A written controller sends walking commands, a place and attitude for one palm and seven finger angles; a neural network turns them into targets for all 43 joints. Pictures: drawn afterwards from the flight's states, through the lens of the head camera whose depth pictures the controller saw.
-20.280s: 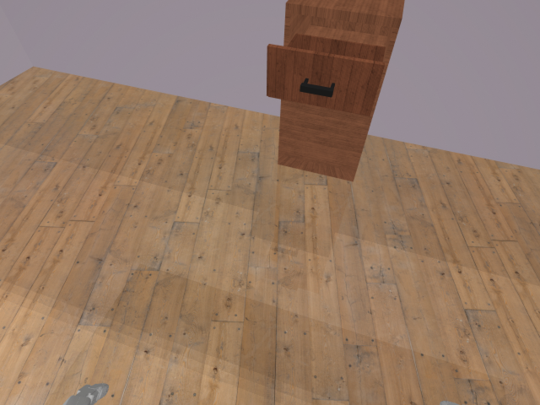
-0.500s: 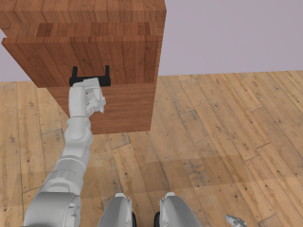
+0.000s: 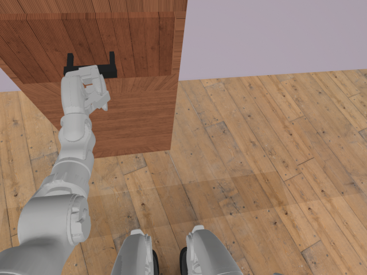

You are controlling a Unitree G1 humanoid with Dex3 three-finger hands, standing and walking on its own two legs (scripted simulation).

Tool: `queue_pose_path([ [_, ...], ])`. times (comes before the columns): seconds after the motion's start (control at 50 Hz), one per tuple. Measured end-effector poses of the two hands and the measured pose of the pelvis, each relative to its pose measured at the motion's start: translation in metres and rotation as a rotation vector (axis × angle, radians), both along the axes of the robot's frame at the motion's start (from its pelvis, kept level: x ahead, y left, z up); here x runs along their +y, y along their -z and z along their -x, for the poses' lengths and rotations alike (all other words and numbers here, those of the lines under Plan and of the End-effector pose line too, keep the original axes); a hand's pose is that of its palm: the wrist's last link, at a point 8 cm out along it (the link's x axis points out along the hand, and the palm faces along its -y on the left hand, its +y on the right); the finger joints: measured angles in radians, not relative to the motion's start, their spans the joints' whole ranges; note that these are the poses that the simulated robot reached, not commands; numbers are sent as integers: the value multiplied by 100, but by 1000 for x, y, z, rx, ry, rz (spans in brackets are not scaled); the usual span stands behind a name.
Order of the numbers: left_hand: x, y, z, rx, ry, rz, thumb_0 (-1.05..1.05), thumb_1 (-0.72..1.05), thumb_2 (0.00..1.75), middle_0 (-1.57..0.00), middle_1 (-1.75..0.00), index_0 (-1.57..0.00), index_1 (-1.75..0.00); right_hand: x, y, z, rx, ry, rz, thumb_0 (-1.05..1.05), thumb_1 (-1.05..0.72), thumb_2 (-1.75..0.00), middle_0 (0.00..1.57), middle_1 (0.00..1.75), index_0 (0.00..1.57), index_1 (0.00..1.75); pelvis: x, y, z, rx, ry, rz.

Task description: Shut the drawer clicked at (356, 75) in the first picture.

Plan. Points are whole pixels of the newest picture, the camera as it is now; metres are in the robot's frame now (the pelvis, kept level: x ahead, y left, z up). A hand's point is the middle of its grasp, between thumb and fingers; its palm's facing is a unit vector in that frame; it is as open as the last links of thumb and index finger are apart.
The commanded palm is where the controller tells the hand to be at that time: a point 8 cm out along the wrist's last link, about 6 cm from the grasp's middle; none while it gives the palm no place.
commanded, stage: push the drawer shut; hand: left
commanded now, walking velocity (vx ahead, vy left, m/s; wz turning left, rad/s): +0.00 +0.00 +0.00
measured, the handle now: (91, 64) +0.57 +0.16 +0.04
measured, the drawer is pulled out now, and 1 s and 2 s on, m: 0.01 0.00 0.00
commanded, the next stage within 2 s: pull the fist back off the drawer in 0.46 s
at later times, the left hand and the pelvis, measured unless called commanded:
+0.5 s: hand (100, 88) +0.52 +0.14 +0.03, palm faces +0.09 -1.00 -0.04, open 2.8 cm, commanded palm +0.54 +0.17 +0.04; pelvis -0.02 +0.01 -0.02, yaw +0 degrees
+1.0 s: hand (104, 88) +0.51 +0.13 +0.03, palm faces +0.09 -1.00 -0.05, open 2.9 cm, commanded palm +0.49 +0.16 +0.04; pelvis -0.03 +0.01 -0.02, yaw +0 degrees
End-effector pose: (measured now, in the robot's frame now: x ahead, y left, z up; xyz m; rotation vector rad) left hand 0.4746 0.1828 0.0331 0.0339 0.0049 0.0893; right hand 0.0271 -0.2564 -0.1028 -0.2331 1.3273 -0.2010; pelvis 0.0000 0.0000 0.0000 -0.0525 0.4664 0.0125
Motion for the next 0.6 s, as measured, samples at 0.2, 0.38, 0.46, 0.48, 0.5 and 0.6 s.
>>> queue_pose_path([
  [0.2,5,2,-12,-2,8,3,-2,71,88,-140,-160,-140,-160,5,0,22,65,16,5,1,-91,-89,20,30,20,30,5,4,2,19,-3,14],
  [0.38,9,5,-15,-5,-3,-1,-7,63,92,-140,-160,-140,-160,8,1,40,96,0,25,1,-91,-89,20,30,20,30,8,11,14,27,-20,32],
  [0.46,11,6,-16,-10,-1,-5,-7,60,94,-140,-160,-140,-160,8,1,49,95,-1,43,1,-91,-89,20,30,20,30,9,14,20,31,-23,40],
  [0.48,11,6,-16,-11,0,-7,-7,59,94,-140,-160,-140,-160,8,0,51,94,0,48,1,-91,-89,20,30,20,30,9,15,22,32,-25,41],
  [0.5,12,5,-16,-11,1,-8,-7,59,94,-140,-160,-140,-160,8,0,53,93,0,52,1,-91,-89,20,30,20,30,10,16,23,33,-26,43],
  [0.6,12,5,-17,-4,6,-14,-8,57,96,-140,-160,-140,-160,8,-2,64,91,-1,68,1,-91,-89,20,30,20,30,11,18,30,36,-29,48],
])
